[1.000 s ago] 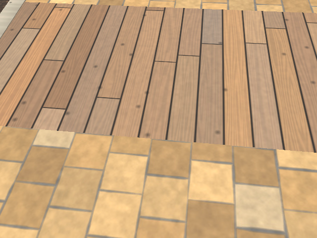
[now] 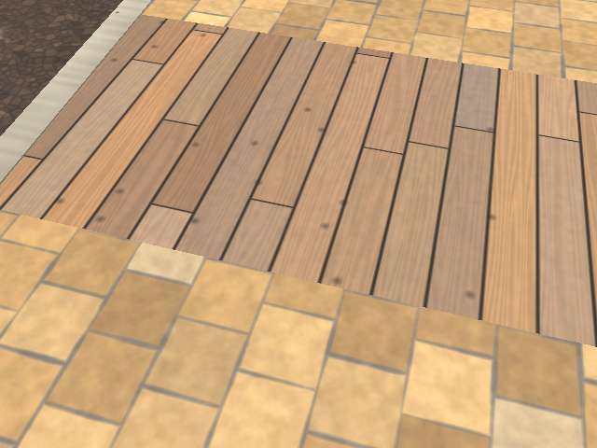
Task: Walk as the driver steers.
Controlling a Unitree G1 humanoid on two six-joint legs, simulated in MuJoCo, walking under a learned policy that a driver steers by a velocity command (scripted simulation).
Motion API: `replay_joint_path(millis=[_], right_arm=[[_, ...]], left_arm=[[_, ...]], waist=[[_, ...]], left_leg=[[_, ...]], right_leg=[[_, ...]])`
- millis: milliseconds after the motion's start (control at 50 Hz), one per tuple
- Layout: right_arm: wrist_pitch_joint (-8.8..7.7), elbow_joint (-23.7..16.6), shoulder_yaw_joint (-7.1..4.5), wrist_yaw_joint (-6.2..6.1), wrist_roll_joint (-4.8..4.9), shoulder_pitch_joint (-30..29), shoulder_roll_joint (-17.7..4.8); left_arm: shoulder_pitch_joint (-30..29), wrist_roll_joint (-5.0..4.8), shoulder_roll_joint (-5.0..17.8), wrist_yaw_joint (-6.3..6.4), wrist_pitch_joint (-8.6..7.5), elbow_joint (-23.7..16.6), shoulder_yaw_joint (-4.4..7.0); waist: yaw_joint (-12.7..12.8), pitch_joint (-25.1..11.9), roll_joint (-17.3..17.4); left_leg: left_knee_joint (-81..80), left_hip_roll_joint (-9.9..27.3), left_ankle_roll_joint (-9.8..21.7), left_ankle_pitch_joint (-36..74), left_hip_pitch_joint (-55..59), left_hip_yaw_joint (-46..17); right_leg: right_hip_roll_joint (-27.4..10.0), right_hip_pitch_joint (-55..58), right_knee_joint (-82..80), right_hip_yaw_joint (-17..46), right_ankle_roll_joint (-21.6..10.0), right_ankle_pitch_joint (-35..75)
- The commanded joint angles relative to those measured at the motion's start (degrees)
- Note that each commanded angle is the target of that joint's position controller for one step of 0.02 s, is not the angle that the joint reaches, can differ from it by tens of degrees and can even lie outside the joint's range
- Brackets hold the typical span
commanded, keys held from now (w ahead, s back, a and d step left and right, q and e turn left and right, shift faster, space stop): w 1.00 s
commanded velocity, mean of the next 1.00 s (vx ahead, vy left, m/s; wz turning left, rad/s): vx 0.39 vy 0.00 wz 0.00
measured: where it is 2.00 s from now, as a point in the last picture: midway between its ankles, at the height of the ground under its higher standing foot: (370, 282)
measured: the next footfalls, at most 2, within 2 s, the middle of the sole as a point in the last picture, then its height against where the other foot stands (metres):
left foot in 0.72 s outside the picture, level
right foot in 1.24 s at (389, 365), level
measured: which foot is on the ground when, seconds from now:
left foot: down 0.00-0.24, up 0.26-0.70, down 0.72-1.00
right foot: down 0.00-0.72, up 0.74-1.00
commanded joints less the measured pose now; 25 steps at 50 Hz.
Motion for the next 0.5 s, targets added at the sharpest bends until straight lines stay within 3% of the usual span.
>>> replay_joint_path(millis=[20, 40, 80, 100, 140, 180, 200, 220, 240, 260, 280, 300, 340, 380, 440, 500], right_arm=[[-0.41, -1.9, -2.03, -0.62, 0.49, 0.7, -7.3], [-0.21, -1.6, -2.5, -0.74, 0.76, 1.7, -8.7], [-0.63, -0.8, -3.1, -0.77, 1.16, 4.7, -11.1], [-1.29, -0.2, -3.29, -0.84, 1.41, 5.9, -11.7], [-2.69, -0.1, -3.09, -0.81, 1.49, 5.1, -10.8], [-2.79, -1.3, -2.95, -0.64, 2.43, 0.2, -10.5], [-2.41, -1.9, -2.89, -0.56, 2.76, -2.9, -10.4], [-2.31, -2.2, -2.48, -0.52, 2.21, -3.6, -8.7], [-2.62, -3.1, -1.2, -0.23, 1.34, -4.5, -4.5], [-3.65, -6.2, -1.22, -0.64, 1.81, -5.4, -4.1], [-4.52, -5.4, -1.98, -0.65, 3.13, -3.7, -7.0], [-5.22, -4.4, -2.11, -0.1, 3.68, -2.0, -7.6], [-5.93, -3.3, -2.48, 0.36, 2.42, -2.6, -7.9], [-5.79, -3.1, -2.54, 1.24, 1.65, -3.7, -6.9], [-5.19, -4.3, -1.83, 1.83, 1.52, -7.2, -4.2], [-5.41, -6.6, -0.83, 2.26, 1.87, -14.2, -2.5]], left_arm=[[1.7, -0.42, 6.2, 0.37, -0.33, -0.8, 1.42], [0.9, -0.71, 5.8, 0.4, -0.45, -1.1, 1.37], [-2.3, -1.18, 4.6, 0.13, -1.65, -3.1, 1.12], [-3.8, -1.6, 4.6, -0.23, -2.6, -4.1, 1.14], [-3.6, -2.54, 5.2, -1.39, -4.3, -4.5, 1.44], [0.3, -2.55, 4.9, -2.58, -5.59, -2.7, 1.49], [5.9, -2.15, 4.5, -2.91, -5.9, 0.4, 1.75], [11.3, -1.25, 5.0, -3.06, -5.77, 3.3, 2.29], [18.0, -0.73, 7.6, -2.86, -5.74, 4.8, 3.03], [21.3, -0.67, 14.7, -3.49, -6.15, 4.2, 4.28], [16.9, -0.21, 11.4, -3.54, -6.68, 2.8, 3.11], [12.8, -0.64, 8.4, -3.25, -6.91, 1.3, 2.33], [9.2, -0.71, 7.4, -3.34, -6.71, 0.0, 1.75], [11.0, -0.29, 4.6, -3.31, -6.14, 0.5, 0.73], [13.7, -0.24, 5.7, -2.46, -5.36, 1.3, 0.71], [14.1, -0.18, 6.9, -1.54, -4.84, 1.0, 0.67]], waist=[[-0.3, -1.9, 2.3], [-1.2, 0.0, 4.1], [-3.0, 4.8, 9.8], [-3.5, 6.8, 11.4], [-2.5, 7.0, 11.4], [0.7, 4.6, 8.1], [3.7, 2.4, 6.6], [5.4, 0.5, 4.1], [7.2, -1.8, -5.6], [7.3, -1.1, -18.9], [5.0, 1.9, -11.9], [3.1, 5.2, -8.2], [1.9, 5.7, -5.3], [2.0, 3.8, -6.3], [2.7, 3.1, -5.0], [4.1, 4.8, -4.8]], left_leg=[[-6.9, 4.1, 2.6, -3.0, -0.2, -5.1], [-9.3, 5.6, 4.3, -16.3, -1.5, -8.0], [-17.0, 13.5, 9.3, -31.8, -2.6, -20.5], [-19.3, 16.8, 11.5, -32.2, -3.8, -26.0], [-19.7, 19.7, 12.7, -26.0, -0.8, -28.3], [-17.4, 16.6, 9.8, -17.3, -2.8, -20.6], [-14.2, 12.8, 7.6, -12.9, -8.0, -14.4], [-7.8, 9.0, 5.5, -9.0, -12.7, -9.3], [8.7, 3.4, 1.6, -6.6, -19.8, -1.7], [24.4, -2.2, -0.9, -15.1, -31.4, 1.4], [33.9, 1.4, -0.2, -16.4, -35.6, -4.1], [36.6, 4.1, 0.9, -9.8, -38.7, -5.1], [34.5, 7.4, 1.5, 0.1, -39.2, -3.2], [31.2, 8.2, 0.7, 5.8, -35.1, -0.8], [25.1, 7.6, -1.5, 10.4, -34.3, 2.1], [12.5, 6.0, -2.4, 17.4, -29.2, 4.1]], right_leg=[[2.6, -1.8, 0.5, -3.3, -1.1, -1.8], [3.8, -5.3, 4.0, -4.7, -1.8, -7.4], [4.6, -14.4, 12.5, -4.6, -3.6, -10.9], [3.1, -16.7, 16.3, -2.0, -5.1, -11.9], [0.4, -20.9, 18.9, 1.2, -8.0, -15.9], [0.5, -11.8, 8.1, -0.5, -10.0, -10.4], [3.0, 0.0, 0.7, -3.6, -9.7, 0.2], [4.7, 9.0, -0.3, -3.5, -8.3, 4.7], [-4.3, 16.4, -6.4, 9.6, -10.0, -2.6], [-17.2, 19.2, -16.5, 35.8, -18.3, -11.1], [-19.6, 16.0, -18.3, 39.8, -21.0, -17.1], [-17.4, 15.2, -18.0, 34.1, -19.4, -18.1], [-13.3, 14.7, -18.7, 23.9, -15.6, -7.5], [-9.4, 13.9, -18.7, 14.8, -13.5, 8.1], [-7.4, 13.4, -18.5, 8.1, -13.8, 23.0], [-5.6, 8.8, -20.7, 4.2, -13.1, 22.7]])
Keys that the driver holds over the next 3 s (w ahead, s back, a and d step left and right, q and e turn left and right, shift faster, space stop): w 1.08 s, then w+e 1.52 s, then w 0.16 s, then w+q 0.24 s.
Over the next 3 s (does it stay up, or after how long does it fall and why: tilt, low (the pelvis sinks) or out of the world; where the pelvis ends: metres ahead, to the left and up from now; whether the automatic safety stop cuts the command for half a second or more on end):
stays up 1.39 -0.48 0.01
